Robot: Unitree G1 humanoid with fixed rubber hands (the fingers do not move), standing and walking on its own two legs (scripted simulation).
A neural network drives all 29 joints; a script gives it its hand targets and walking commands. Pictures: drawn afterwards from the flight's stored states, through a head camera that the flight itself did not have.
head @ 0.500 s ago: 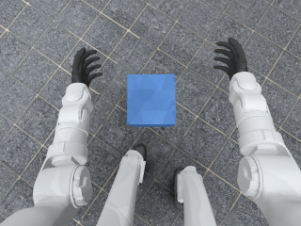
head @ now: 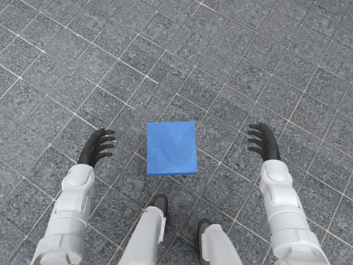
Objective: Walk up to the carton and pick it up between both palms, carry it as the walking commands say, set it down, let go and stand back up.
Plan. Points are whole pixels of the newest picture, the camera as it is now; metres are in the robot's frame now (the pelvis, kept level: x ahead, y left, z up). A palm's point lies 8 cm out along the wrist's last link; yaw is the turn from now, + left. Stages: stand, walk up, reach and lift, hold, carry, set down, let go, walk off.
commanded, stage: let go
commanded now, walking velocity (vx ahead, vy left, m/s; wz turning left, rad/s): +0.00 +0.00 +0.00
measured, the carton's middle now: (172, 151) +0.42 +0.08 -0.60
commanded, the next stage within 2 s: stand in 0.86 s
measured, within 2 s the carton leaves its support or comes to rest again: neither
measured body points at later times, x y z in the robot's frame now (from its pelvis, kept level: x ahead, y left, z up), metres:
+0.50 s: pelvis +0.05 -0.01 +0.05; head +0.10 -0.01 +0.50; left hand +0.21 +0.22 -0.03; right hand +0.23 -0.24 -0.03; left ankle +0.07 +0.11 -0.69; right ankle -0.02 -0.13 -0.69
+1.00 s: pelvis +0.06 -0.02 +0.05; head +0.05 +0.00 +0.50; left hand +0.20 +0.25 -0.04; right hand +0.21 -0.28 -0.04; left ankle +0.07 +0.11 -0.69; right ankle -0.02 -0.13 -0.69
